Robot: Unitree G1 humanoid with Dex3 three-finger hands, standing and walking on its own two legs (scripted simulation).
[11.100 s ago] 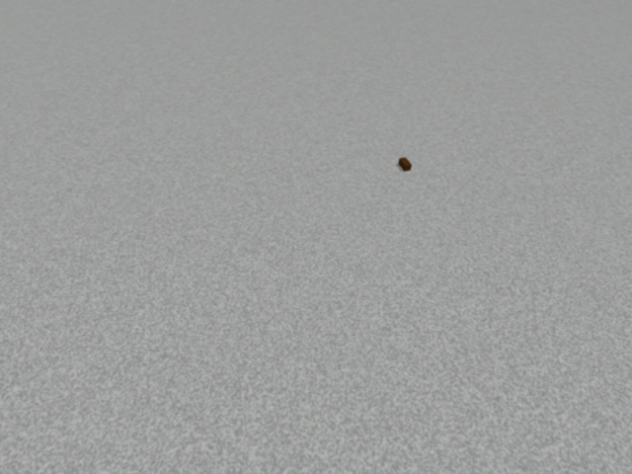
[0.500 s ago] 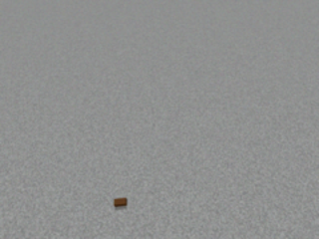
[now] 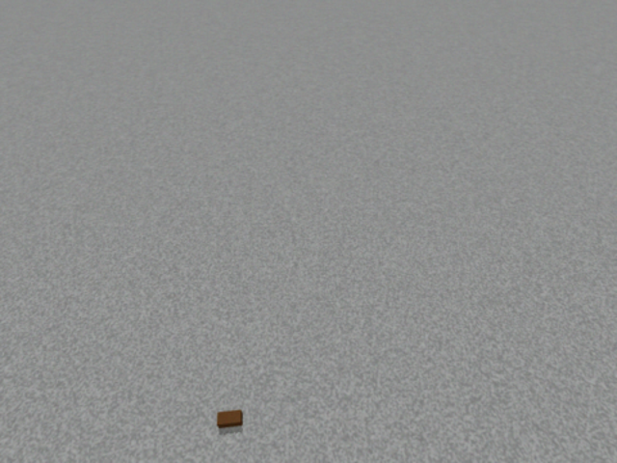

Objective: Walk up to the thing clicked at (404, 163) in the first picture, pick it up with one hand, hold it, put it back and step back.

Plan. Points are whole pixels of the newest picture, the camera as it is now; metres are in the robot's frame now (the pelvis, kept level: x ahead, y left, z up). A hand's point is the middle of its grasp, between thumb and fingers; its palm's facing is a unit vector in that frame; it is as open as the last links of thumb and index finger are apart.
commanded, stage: walk up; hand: left
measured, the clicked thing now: (230, 418) +0.41 +0.26 -0.76
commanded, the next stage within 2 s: none
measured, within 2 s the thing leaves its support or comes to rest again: neither
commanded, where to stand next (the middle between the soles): +0.03 +0.02 m, yaw +1 degrees
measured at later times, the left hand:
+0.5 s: hand out of the picture +0.07 +0.26 -0.16, palm faces -0.02 -0.94 -0.33, open 7.4 cm
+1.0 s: hand out of the picture +0.03 +0.28 -0.17, palm faces +0.03 -0.91 -0.41, open 7.4 cm
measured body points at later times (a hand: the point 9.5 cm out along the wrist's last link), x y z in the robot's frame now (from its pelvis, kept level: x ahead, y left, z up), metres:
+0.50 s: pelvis -0.01 +0.01 +0.00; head +0.01 +0.01 +0.45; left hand +0.07 +0.31 -0.13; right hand +0.06 -0.29 -0.13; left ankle +0.04 +0.13 -0.75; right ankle -0.04 -0.12 -0.75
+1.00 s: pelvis -0.06 +0.00 -0.03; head -0.01 -0.01 +0.42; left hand +0.03 +0.33 -0.14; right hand +0.08 -0.32 -0.15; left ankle +0.04 +0.13 -0.75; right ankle -0.06 -0.12 -0.74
